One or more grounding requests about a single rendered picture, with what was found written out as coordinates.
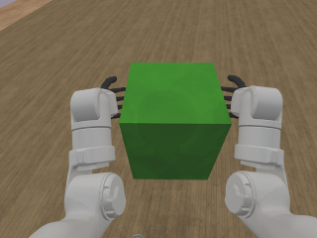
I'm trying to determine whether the robot left upper arm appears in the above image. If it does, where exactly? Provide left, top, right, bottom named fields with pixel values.
left=29, top=172, right=127, bottom=238

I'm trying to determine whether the carton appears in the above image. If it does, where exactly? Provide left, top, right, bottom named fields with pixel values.
left=119, top=62, right=232, bottom=180

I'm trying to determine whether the robot right hand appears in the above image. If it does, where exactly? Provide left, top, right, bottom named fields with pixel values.
left=221, top=74, right=247, bottom=119

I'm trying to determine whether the robot left forearm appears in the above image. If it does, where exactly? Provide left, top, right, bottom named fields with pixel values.
left=63, top=87, right=119, bottom=211

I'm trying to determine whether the robot right forearm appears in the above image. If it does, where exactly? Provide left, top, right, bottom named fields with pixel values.
left=230, top=85, right=290, bottom=205

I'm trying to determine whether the robot left hand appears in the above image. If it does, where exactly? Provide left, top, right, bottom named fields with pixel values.
left=100, top=76, right=126, bottom=119

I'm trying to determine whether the robot right upper arm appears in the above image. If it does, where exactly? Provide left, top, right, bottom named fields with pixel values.
left=225, top=171, right=317, bottom=238

